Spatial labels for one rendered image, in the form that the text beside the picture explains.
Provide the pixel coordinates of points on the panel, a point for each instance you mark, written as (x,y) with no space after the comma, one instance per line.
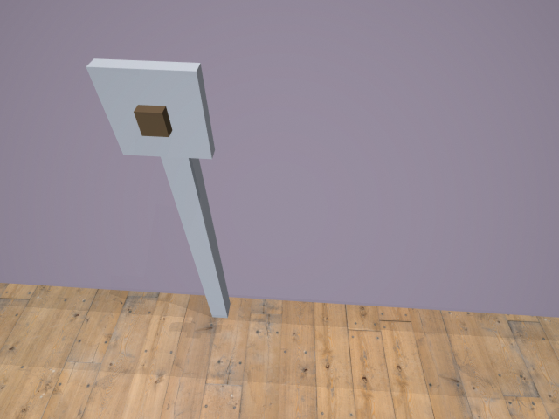
(122,85)

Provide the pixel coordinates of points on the button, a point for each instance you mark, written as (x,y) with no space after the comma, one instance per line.
(153,120)

